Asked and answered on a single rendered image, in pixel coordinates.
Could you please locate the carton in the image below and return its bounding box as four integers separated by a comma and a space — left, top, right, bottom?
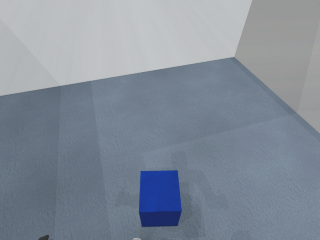
139, 170, 182, 227

